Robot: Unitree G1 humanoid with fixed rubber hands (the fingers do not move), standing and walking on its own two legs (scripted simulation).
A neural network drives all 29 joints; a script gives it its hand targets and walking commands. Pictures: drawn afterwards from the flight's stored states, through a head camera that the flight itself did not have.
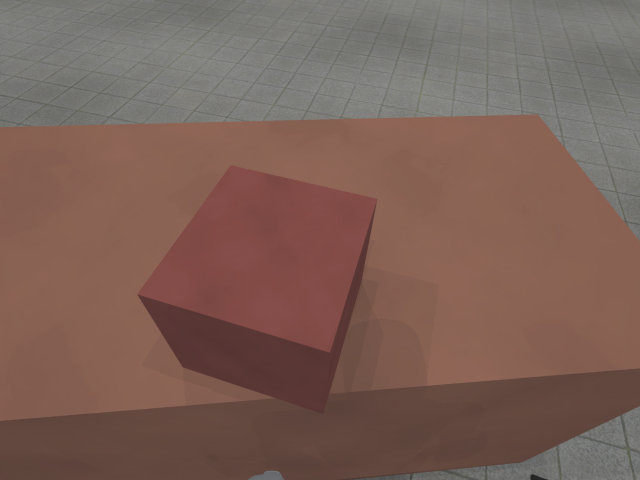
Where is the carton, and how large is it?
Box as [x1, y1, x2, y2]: [137, 165, 376, 413]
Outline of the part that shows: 231,165 137,294 183,367 322,413 360,284 376,199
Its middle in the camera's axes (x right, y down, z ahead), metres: -0.06 +0.06 +0.49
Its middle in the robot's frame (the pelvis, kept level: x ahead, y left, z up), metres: +0.35 +0.09 +0.05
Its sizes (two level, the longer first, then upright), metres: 0.207 0.195 0.181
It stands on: a pedestal, 0.71 m high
